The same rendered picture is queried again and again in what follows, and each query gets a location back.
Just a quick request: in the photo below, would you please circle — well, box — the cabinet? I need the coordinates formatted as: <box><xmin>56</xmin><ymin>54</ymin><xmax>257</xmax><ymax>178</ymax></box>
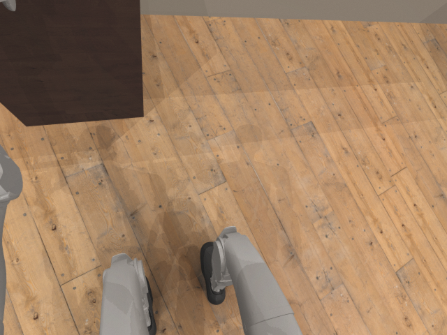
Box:
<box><xmin>0</xmin><ymin>0</ymin><xmax>144</xmax><ymax>126</ymax></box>

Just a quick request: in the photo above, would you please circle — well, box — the robot right shin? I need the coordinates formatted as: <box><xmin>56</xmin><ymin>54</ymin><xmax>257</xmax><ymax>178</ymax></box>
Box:
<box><xmin>210</xmin><ymin>226</ymin><xmax>249</xmax><ymax>291</ymax></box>

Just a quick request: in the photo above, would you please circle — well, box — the robot right thigh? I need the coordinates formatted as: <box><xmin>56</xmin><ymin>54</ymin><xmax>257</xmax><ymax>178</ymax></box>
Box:
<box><xmin>213</xmin><ymin>232</ymin><xmax>303</xmax><ymax>335</ymax></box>

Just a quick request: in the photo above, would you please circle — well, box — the robot left upper arm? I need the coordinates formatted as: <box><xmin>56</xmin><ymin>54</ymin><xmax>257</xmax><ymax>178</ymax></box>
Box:
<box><xmin>0</xmin><ymin>145</ymin><xmax>23</xmax><ymax>335</ymax></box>

